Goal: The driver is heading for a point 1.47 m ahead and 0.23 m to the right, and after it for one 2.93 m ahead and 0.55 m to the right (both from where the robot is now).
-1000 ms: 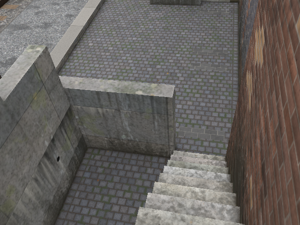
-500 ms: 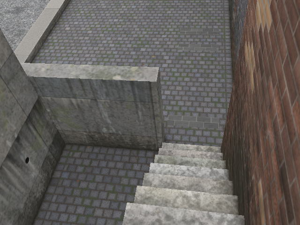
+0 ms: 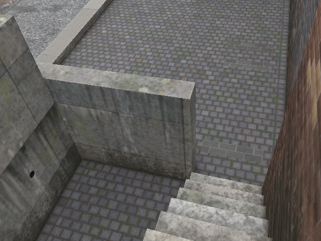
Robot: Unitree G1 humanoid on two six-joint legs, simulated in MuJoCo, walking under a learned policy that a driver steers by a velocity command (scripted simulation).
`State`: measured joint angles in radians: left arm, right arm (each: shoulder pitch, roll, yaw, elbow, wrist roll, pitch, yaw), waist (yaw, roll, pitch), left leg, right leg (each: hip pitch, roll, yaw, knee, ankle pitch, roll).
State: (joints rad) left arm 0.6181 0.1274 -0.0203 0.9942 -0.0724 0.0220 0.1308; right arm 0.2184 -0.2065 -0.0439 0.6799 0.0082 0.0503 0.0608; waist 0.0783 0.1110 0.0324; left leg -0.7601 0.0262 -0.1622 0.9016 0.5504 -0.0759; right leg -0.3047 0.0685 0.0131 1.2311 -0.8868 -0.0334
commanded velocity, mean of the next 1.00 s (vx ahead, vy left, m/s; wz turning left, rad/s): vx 0.16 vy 0.00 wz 0.00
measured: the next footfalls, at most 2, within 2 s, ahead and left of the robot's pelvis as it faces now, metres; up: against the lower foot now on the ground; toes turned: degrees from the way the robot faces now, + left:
left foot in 0.10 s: +0.18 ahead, +0.15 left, -0.22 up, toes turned -1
right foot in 0.36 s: +0.21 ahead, -0.16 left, -0.22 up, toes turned +4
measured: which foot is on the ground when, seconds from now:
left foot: up 0.00-0.08, down 0.10-0.94, up 0.96-1.00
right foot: down 0.00-0.10, up 0.12-0.34, down 0.36-1.00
